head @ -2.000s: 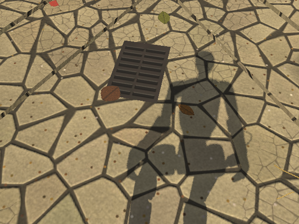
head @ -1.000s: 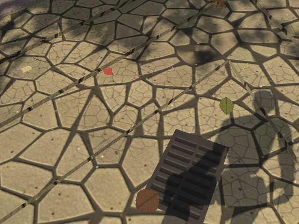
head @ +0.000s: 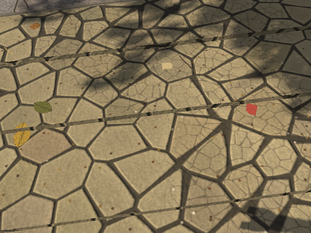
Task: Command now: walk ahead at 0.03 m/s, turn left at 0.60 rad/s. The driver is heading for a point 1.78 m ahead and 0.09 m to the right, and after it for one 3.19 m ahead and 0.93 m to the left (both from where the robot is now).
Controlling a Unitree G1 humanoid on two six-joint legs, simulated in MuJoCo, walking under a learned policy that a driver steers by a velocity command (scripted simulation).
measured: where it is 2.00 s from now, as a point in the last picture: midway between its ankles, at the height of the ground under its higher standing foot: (139, 177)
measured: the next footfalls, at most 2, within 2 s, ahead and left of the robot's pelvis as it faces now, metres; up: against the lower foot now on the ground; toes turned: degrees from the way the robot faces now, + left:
left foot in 0.34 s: +0.01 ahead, +0.12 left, +0.00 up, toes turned +11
right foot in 0.88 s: +0.28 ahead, -0.04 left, +0.00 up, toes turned +11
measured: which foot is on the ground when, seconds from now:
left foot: up 0.00-0.32, down 0.34-0.90, up 0.92-1.00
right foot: down 0.00-0.34, up 0.36-0.86, down 0.88-1.00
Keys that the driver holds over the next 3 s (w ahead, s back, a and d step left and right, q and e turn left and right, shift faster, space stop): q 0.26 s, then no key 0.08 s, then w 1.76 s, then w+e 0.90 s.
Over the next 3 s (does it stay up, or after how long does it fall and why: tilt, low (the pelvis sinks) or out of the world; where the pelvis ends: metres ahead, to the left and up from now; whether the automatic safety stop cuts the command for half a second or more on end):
stays up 1.24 0.13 0.05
